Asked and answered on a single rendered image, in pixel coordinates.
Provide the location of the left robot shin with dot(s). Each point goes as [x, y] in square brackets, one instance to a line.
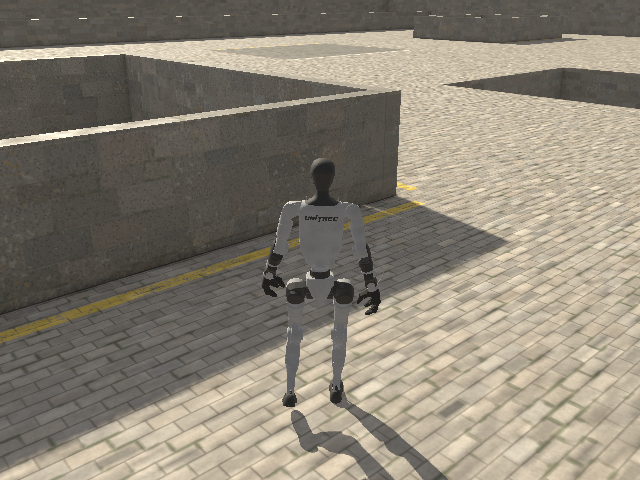
[291, 361]

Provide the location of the robot right forearm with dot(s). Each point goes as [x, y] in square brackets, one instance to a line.
[368, 273]

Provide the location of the right robot upper arm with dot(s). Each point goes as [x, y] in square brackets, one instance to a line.
[352, 211]

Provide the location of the robot right hand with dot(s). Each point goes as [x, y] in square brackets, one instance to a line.
[374, 300]

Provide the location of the robot torso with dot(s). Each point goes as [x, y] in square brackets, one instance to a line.
[320, 237]

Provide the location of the robot left forearm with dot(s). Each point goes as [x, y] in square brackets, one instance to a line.
[272, 264]

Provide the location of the left robot upper arm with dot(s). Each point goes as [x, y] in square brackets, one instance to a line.
[289, 211]

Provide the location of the robot left hand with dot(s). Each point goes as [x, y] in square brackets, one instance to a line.
[273, 282]

